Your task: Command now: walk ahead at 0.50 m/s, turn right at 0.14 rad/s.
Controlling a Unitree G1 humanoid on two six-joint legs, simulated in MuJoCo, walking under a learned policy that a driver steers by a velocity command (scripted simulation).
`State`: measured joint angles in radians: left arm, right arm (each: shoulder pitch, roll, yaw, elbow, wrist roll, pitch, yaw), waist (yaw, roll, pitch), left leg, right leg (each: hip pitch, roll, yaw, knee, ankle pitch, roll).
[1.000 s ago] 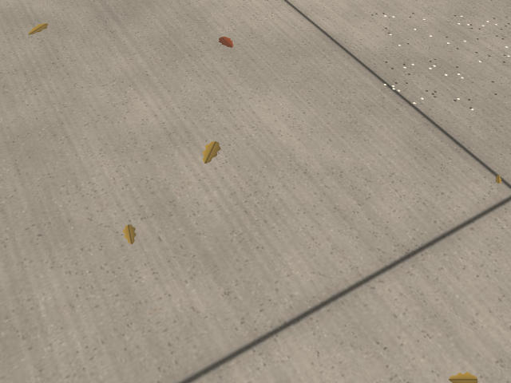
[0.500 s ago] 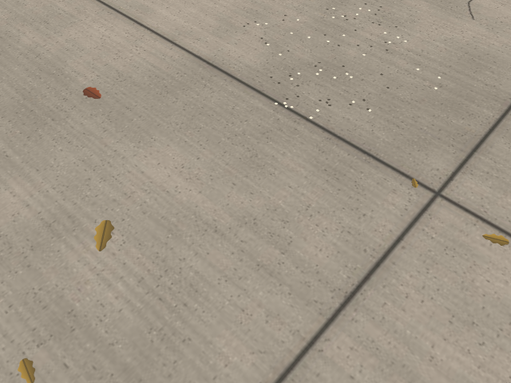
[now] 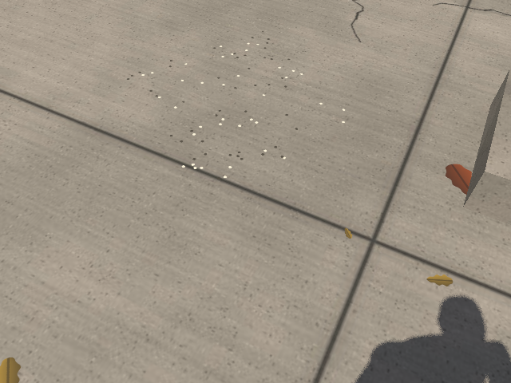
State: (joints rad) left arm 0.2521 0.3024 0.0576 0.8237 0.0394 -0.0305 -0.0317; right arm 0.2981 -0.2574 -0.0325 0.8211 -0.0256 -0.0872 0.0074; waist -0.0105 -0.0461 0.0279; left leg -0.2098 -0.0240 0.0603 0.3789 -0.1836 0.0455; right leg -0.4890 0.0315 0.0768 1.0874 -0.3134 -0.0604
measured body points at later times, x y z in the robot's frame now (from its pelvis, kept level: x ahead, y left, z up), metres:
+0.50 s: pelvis +0.24 -0.03 +0.00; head +0.26 -0.04 +0.45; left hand +0.25 +0.24 -0.11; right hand +0.37 -0.28 -0.13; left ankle +0.24 +0.11 -0.66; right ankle +0.23 -0.12 -0.74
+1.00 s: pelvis +0.47 +0.10 +0.00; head +0.49 +0.12 +0.44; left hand +0.45 +0.38 -0.13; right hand +0.66 -0.12 -0.12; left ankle +0.45 +0.14 -0.74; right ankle +0.57 -0.04 -0.66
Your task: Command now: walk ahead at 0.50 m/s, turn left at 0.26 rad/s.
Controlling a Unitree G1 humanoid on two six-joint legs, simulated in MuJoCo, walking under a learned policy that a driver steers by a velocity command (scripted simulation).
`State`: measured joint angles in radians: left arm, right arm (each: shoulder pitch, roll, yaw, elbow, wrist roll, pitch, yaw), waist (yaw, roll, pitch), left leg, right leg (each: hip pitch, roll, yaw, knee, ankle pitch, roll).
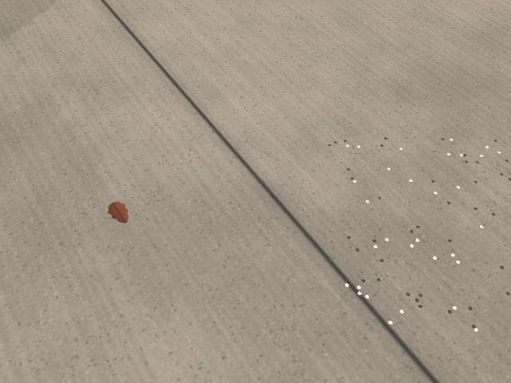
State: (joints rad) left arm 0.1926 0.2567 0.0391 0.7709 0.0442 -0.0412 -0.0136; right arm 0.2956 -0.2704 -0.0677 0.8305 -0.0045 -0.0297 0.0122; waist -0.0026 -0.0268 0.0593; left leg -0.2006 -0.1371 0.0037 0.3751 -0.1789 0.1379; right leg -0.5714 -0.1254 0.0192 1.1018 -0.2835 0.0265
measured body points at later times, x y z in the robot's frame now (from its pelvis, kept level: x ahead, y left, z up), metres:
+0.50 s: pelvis +0.20 -0.05 -0.01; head +0.24 -0.07 +0.44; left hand +0.32 +0.21 -0.13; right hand +0.27 -0.32 -0.14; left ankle +0.19 +0.09 -0.66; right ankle +0.27 -0.10 -0.74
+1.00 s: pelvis +0.24 +0.01 +0.00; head +0.28 +0.02 +0.45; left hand +0.47 +0.22 -0.13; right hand +0.23 -0.30 -0.09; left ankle +0.29 +0.09 -0.74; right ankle +0.22 -0.10 -0.69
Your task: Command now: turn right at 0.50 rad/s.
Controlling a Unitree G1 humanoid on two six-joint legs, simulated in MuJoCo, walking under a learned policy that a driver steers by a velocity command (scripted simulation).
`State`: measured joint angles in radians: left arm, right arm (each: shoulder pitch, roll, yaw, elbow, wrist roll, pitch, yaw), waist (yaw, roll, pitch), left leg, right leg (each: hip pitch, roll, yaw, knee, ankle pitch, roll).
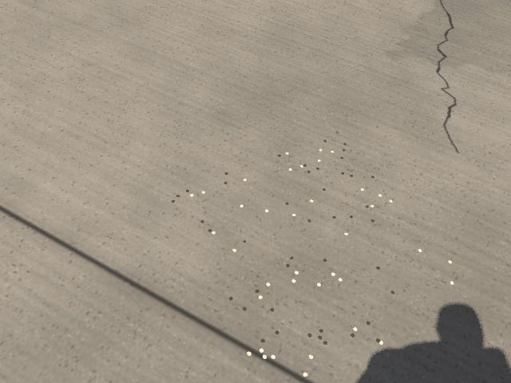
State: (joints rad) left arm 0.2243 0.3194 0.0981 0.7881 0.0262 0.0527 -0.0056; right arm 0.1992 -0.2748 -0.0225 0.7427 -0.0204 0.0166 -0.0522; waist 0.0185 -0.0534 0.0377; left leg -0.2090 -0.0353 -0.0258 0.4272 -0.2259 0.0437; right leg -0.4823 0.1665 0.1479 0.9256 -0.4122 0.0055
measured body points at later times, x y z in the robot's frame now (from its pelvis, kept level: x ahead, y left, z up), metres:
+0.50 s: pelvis -0.02 +0.00 +0.00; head +0.01 -0.01 +0.45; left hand +0.07 +0.28 -0.12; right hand +0.07 -0.27 -0.14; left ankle -0.05 +0.10 -0.69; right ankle -0.03 -0.12 -0.74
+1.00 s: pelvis -0.04 +0.04 +0.00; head -0.01 +0.07 +0.45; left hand -0.04 +0.34 -0.13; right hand +0.16 -0.19 -0.11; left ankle -0.05 +0.10 -0.74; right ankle +0.03 -0.10 -0.69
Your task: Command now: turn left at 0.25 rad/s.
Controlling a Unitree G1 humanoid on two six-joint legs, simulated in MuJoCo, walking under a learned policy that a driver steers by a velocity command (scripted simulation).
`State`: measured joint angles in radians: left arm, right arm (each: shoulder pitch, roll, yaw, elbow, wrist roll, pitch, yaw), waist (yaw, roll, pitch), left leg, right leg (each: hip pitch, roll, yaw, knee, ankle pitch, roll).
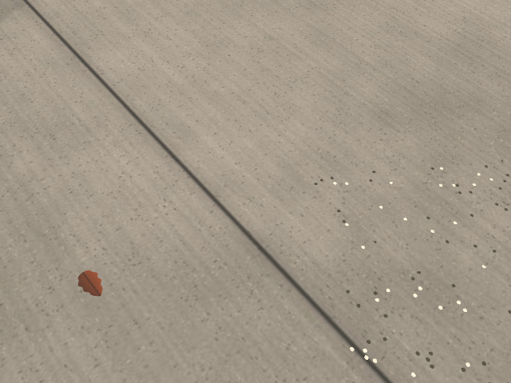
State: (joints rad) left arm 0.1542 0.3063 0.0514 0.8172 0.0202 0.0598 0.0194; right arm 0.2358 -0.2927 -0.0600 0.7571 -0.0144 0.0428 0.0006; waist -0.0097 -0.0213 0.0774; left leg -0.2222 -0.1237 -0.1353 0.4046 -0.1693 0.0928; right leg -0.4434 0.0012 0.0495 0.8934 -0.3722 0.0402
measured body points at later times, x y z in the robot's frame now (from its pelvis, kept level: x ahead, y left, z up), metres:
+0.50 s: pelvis +0.11 -0.02 +0.00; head +0.13 -0.03 +0.45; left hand +0.11 +0.26 -0.13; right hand +0.25 -0.30 -0.10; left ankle +0.20 +0.10 -0.72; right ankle +0.00 -0.12 -0.74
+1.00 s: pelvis +0.31 -0.04 -0.02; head +0.35 -0.07 +0.43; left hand +0.59 +0.07 -0.12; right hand +0.19 -0.29 -0.15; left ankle +0.24 +0.09 -0.74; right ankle +0.38 -0.15 -0.74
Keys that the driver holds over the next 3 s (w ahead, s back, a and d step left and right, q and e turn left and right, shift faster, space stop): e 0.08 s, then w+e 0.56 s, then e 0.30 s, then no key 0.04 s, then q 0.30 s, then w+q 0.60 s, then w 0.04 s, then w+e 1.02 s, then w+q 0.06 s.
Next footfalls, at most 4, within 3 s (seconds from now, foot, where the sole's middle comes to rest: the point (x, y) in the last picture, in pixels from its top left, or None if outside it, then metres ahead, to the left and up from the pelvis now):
0.18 right None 0.04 -0.12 -0.78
0.56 left None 0.27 0.08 -0.78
1.02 right None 0.41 -0.17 -0.78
1.48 left None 0.40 0.03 -0.78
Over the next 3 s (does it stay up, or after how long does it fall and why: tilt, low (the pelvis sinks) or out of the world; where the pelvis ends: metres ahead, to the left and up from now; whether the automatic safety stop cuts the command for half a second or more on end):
stays up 1.08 -0.25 -0.02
